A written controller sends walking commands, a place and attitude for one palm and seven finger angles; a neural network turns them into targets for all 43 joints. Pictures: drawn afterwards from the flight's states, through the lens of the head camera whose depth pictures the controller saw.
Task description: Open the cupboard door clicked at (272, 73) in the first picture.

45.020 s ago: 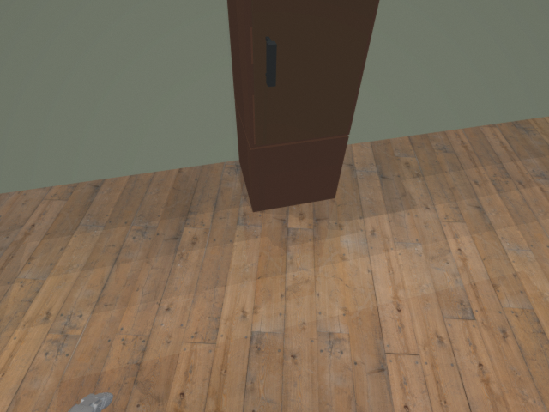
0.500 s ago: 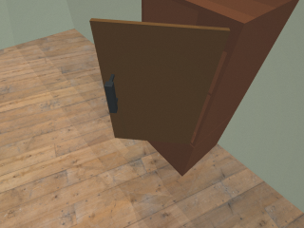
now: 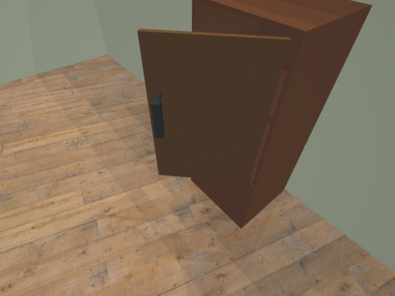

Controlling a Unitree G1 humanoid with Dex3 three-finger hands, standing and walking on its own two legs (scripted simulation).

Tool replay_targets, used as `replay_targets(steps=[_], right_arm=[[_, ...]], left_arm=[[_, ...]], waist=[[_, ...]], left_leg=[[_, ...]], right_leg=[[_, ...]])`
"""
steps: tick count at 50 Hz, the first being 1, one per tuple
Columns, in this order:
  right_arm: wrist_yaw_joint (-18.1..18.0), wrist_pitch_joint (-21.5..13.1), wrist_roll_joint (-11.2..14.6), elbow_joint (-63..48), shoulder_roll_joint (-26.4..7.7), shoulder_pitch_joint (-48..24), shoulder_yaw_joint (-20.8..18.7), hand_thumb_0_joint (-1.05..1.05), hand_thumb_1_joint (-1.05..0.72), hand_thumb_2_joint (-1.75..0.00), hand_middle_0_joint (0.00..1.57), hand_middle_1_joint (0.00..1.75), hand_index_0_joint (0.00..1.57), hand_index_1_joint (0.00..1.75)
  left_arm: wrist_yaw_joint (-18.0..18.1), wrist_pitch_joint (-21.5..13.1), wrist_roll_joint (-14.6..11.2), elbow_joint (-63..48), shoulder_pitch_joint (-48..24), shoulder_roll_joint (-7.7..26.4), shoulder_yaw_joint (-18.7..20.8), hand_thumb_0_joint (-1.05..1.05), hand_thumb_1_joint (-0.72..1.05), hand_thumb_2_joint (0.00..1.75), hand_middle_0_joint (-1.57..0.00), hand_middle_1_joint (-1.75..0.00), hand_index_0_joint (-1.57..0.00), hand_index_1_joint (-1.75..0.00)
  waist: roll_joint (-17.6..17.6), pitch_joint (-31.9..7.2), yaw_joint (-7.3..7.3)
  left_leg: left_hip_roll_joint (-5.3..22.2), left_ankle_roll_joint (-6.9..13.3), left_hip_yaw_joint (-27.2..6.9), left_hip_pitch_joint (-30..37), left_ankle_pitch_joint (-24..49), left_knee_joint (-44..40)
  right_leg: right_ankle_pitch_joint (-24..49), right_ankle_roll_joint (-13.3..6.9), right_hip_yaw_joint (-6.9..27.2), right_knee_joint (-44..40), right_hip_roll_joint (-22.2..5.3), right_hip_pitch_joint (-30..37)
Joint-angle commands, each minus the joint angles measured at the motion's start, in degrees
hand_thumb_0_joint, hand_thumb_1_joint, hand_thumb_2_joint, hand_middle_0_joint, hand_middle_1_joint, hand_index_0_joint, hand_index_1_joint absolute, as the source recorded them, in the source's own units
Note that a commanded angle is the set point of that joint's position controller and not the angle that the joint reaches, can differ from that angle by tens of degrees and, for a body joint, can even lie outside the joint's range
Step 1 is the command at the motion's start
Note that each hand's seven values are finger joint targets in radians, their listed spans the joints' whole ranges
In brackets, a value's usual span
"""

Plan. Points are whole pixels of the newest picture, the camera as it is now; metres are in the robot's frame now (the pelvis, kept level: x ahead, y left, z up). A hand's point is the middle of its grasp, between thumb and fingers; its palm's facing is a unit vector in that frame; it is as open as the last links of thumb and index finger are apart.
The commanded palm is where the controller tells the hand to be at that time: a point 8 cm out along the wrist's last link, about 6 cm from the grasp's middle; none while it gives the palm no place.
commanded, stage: come to a stop and stand still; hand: left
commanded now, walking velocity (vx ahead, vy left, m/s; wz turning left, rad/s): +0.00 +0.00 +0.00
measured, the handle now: (159, 115) +0.63 +0.16 +0.01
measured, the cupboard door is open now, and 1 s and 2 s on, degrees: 44 44 44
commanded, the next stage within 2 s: look again from close up in 1.00 s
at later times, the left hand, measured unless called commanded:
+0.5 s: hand out of the picture -0.08 +0.17 -0.18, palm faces +0.09 -0.98 -0.15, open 7.4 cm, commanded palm none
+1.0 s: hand out of the picture -0.09 +0.21 -0.17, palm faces +0.03 -0.99 -0.17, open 7.4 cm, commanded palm none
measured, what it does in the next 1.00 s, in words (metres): steps on the spot: right foot, then left foot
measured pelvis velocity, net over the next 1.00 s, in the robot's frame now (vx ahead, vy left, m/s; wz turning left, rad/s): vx -0.09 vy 0.04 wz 0.00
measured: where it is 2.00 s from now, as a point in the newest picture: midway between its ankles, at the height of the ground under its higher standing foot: outside the picture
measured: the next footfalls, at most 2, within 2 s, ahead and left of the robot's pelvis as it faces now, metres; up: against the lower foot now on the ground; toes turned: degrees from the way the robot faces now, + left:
right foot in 0.48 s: -0.02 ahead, -0.11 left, +0.00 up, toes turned -2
left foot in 0.66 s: -0.01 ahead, +0.11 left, +0.00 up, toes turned +1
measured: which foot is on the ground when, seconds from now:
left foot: down 0.00-0.50, up 0.52-0.64, down 0.66-1.00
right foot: down 0.00-0.30, up 0.32-0.46, down 0.48-1.00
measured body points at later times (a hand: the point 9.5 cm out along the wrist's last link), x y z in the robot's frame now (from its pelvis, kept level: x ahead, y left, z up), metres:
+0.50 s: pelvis -0.06 +0.01 +0.00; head -0.08 +0.02 +0.45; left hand -0.09 +0.22 -0.16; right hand -0.04 -0.21 -0.15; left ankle +0.06 +0.08 -0.73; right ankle -0.06 -0.11 -0.73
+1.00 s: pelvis -0.09 +0.04 +0.01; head -0.09 +0.05 +0.46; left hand -0.09 +0.26 -0.15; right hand -0.09 -0.18 -0.15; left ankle -0.05 +0.11 -0.73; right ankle -0.06 -0.11 -0.73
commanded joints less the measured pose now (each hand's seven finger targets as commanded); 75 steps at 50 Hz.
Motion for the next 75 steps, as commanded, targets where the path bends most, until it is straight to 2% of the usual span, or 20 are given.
replay_targets(steps=[1, 6, 10, 12, 15, 18, 21, 23, 25, 26, 29, 31, 32, 34, 35, 36, 42, 48, 54, 75], right_arm=[[0.04, -0.98, -0.36, -3.70, -7.36, 1.09, -1.44, 0.00, -0.90, -0.90, 0.20, 0.30, 0.20, 0.30], [-0.21, -0.83, -0.27, -1.81, -5.23, 4.95, -1.27, 0.00, -0.90, -0.90, 0.20, 0.30, 0.20, 0.30], [-0.43, -0.98, -0.07, 0.82, -3.77, 9.65, -1.30, 0.00, -0.90, -0.90, 0.20, 0.30, 0.20, 0.30], [-0.46, -1.51, -0.10, 1.18, -4.39, 9.44, -1.15, 0.00, -0.90, -0.90, 0.20, 0.30, 0.20, 0.30], [-0.87, -2.14, -0.07, 0.34, -8.04, 3.09, -1.58, 0.00, -0.90, -0.90, 0.20, 0.30, 0.20, 0.30], [-0.90, -1.64, 0.04, 0.16, -8.17, -0.45, -1.66, 0.00, -0.90, -0.90, 0.20, 0.30, 0.20, 0.30], [-0.95, -1.18, -0.23, 1.44, -7.29, 1.64, -1.66, 0.00, -0.90, -0.90, 0.20, 0.30, 0.20, 0.30], [-0.77, -0.50, 0.11, 2.16, -5.59, 3.53, -1.69, 0.00, -0.90, -0.90, 0.20, 0.30, 0.20, 0.30], [-0.52, 0.18, 0.62, 2.28, -1.13, 5.22, -1.25, 0.00, -0.90, -0.90, 0.20, 0.30, 0.20, 0.30], [-0.37, 0.39, 0.31, 2.75, -1.76, 6.76, -1.75, 0.00, -0.90, -0.90, 0.20, 0.30, 0.20, 0.30], [0.02, -0.28, 0.73, 4.45, -2.15, 9.40, -1.80, 0.00, -0.90, -0.90, 0.20, 0.30, 0.20, 0.30], [-0.11, -1.76, 1.02, 4.47, -0.09, 9.47, -0.73, 0.00, -0.90, -0.90, 0.20, 0.30, 0.20, 0.30], [-0.33, -2.42, 0.96, 4.60, -0.45, 9.08, -0.39, 0.00, -0.90, -0.90, 0.20, 0.30, 0.20, 0.30], [-1.36, -3.76, 0.70, 3.65, -4.14, 7.40, -0.65, 0.00, -0.90, -0.90, 0.20, 0.30, 0.20, 0.30], [-1.80, -3.64, 0.41, 3.13, -5.00, 5.80, -0.53, 0.00, -0.90, -0.90, 0.20, 0.30, 0.20, 0.30], [-1.95, -4.01, 0.41, 3.87, -4.25, 5.05, -0.12, 0.00, -0.90, -0.90, 0.20, 0.30, 0.20, 0.30], [-1.72, -3.74, 0.61, 5.06, -4.82, 5.29, -0.27, 0.00, -0.90, -0.90, 0.20, 0.30, 0.20, 0.30], [-1.33, -3.28, 0.52, 5.95, -4.59, 5.53, -0.28, 0.00, -0.90, -0.90, 0.20, 0.30, 0.20, 0.30], [-1.14, -3.00, 0.57, 6.47, -4.06, 6.22, -0.08, 0.00, -0.90, -0.90, 0.20, 0.30, 0.20, 0.30], [-1.44, -3.36, 0.81, 8.27, -1.72, 7.37, 1.21, 0.00, -0.90, -0.90, 0.20, 0.30, 0.20, 0.30]], left_arm=[[0.37, -0.69, -0.27, -2.47, 5.25, 5.76, 1.68, 0.00, 0.90, 0.90, -0.20, -0.30, -0.20, -0.30], [0.22, -1.22, -0.62, -2.01, 3.99, 6.15, 2.07, 0.00, 0.90, 0.90, -0.20, -0.30, -0.20, -0.30], [0.35, -1.13, -0.85, -1.88, 0.31, 6.34, 2.40, 0.00, 0.90, 0.90, -0.20, -0.30, -0.20, -0.30], [0.23, -0.95, -0.97, -1.28, 1.26, 5.50, 2.13, 0.00, 0.90, 0.90, -0.20, -0.30, -0.20, -0.30], [-0.08, -0.17, -0.45, 1.73, 8.89, 2.10, 1.89, 0.00, 0.90, 0.90, -0.20, -0.30, -0.20, -0.30], [-0.21, 0.61, -0.27, 4.50, 15.42, -0.18, 1.82, 0.00, 0.90, 0.90, -0.20, -0.30, -0.20, -0.30], [0.10, -0.05, -0.59, 5.02, 16.09, -1.07, 1.61, 0.00, 0.90, 0.90, -0.20, -0.30, -0.20, -0.30], [0.50, -0.49, -0.49, 5.69, 18.37, 0.12, 1.61, 0.00, 0.90, 0.90, -0.20, -0.30, -0.20, -0.30], [1.09, -1.13, -0.29, 4.53, 14.21, 4.72, 2.25, 0.00, 0.90, 0.90, -0.20, -0.30, -0.20, -0.30], [1.47, -1.66, -0.58, 2.10, 5.95, 5.16, 2.41, 0.00, 0.90, 0.90, -0.20, -0.30, -0.20, -0.30], [1.73, -2.47, -0.75, -0.67, -2.08, 5.07, 2.59, 0.00, 0.90, 0.90, -0.20, -0.30, -0.20, -0.30], [1.17, -2.35, -0.46, 1.25, 2.74, 4.10, 1.95, 0.00, 0.90, 0.90, -0.20, -0.30, -0.20, -0.30], [0.94, -2.05, -0.61, 2.43, 5.77, 3.34, 1.64, 0.00, 0.90, 0.90, -0.20, -0.30, -0.20, -0.30], [0.56, -1.89, -1.05, 3.63, 10.25, 1.02, 1.19, 0.00, 0.90, 0.90, -0.20, -0.30, -0.20, -0.30], [0.50, -2.18, -1.11, 4.13, 10.79, 0.30, 1.06, 0.00, 0.90, 0.90, -0.20, -0.30, -0.20, -0.30], [0.39, -2.17, -0.96, 5.29, 9.59, 0.94, 1.07, 0.00, 0.90, 0.90, -0.20, -0.30, -0.20, -0.30], [0.08, -1.64, -0.68, 6.01, 7.52, 1.42, 0.70, 0.00, 0.90, 0.90, -0.20, -0.30, -0.20, -0.30], [0.05, -1.82, -0.68, 6.43, 7.12, 1.80, 0.68, 0.00, 0.90, 0.90, -0.20, -0.30, -0.20, -0.30], [0.25, -2.24, -0.78, 6.46, 7.08, 2.15, 0.58, 0.00, 0.90, 0.90, -0.20, -0.30, -0.20, -0.30], [0.67, -3.24, -1.34, 7.01, 7.82, 1.91, 0.19, 0.00, 0.90, 0.90, -0.20, -0.30, -0.20, -0.30]], waist=[[-1.04, 5.96, 0.62], [-5.59, 2.18, -1.39], [-5.65, 1.88, -3.54], [-1.51, 4.47, -2.64], [10.14, 5.44, 2.14], [9.37, 3.52, 4.56], [5.01, 6.27, 3.61], [-0.91, 7.45, 2.91], [-13.19, 6.93, -0.24], [-15.79, 7.33, -2.32], [-9.23, 5.23, -4.55], [-6.23, 6.31, -2.93], [-1.53, 5.97, -1.47], [9.77, 5.23, 1.28], [7.62, 5.54, 2.32], [5.04, 4.46, 2.08], [2.34, 4.45, 1.62], [0.88, 5.46, 1.40], [-2.11, 5.80, 0.83], [-1.73, 4.62, 0.15]], left_leg=[[5.33, -0.56, -10.20, -8.01, -20.85, -14.33], [1.77, -1.73, -6.51, 0.69, -12.43, -5.75], [1.37, -2.17, -5.83, 6.68, -9.73, -0.81], [4.03, -1.30, -10.37, 1.77, -15.35, -8.39], [12.22, 1.84, -21.16, -16.30, -30.87, -25.43], [12.67, 3.23, -19.41, -19.18, -28.14, -27.39], [10.91, 2.01, -17.65, -14.08, -25.88, -25.33], [6.02, -1.39, -13.33, -11.01, -21.07, -19.78], [-1.35, -4.46, -4.68, -2.10, -5.03, 0.85], [-0.44, -4.16, -5.42, 0.46, -2.80, 10.02], [0.28, -3.21, -6.11, 3.61, -1.61, 15.29], [0.41, -3.17, -4.60, 5.71, -2.04, -2.90], [0.91, -3.11, -6.53, 6.75, -0.83, -9.95], [9.89, 0.01, -17.69, 2.80, 1.14, -16.92], [11.38, 1.28, -17.84, -2.00, -0.75, -17.89], [9.51, 1.11, -18.31, -2.41, 0.29, -18.69], [8.25, -0.25, -17.09, -2.68, -11.78, -22.23], [7.05, -0.72, -15.50, -3.86, -13.90, -21.83], [5.87, -1.07, -13.80, -2.44, -10.54, -19.30], [4.45, -2.25, -8.89, 2.91, 1.95, -13.07]], right_leg=[[-12.44, -2.32, 4.91, -7.76, -0.91, -2.41], [-18.53, -4.04, 10.27, -14.05, -4.19, -9.15], [-19.71, -4.07, 9.61, -15.40, -5.43, -15.74], [-18.11, -3.01, 7.54, -11.19, -2.76, -13.86], [-5.37, -1.49, 0.77, 6.96, 2.68, 3.40], [-5.69, -1.82, -0.63, 13.76, 3.37, 8.07], [-7.68, -2.65, -0.89, 0.31, 3.17, 7.11], [-12.19, -4.54, 4.93, -12.45, 0.89, 5.86], [-25.64, -10.07, 20.77, -25.65, -12.28, -8.14], [-27.90, -11.63, 22.49, -28.33, -14.82, -14.83], [-12.69, -9.25, 12.66, -23.16, -9.74, -14.61], [-11.31, -6.54, 10.79, -16.81, -7.17, -10.75], [-8.95, -5.09, 9.78, -11.75, -5.07, -8.39], [-0.78, -2.03, 5.56, -6.01, -0.65, -3.65], [1.42, -1.60, 4.94, -7.06, -0.22, 0.67], [5.56, -1.61, 4.19, -6.12, -0.48, 3.05], [3.72, -1.47, 4.45, -7.89, -1.16, 4.86], [3.20, -1.53, 4.97, -9.54, -1.69, 5.19], [1.98, -1.85, 6.41, -11.24, -2.37, 3.43], [2.43, -2.90, 9.02, -14.01, -3.43, 1.48]])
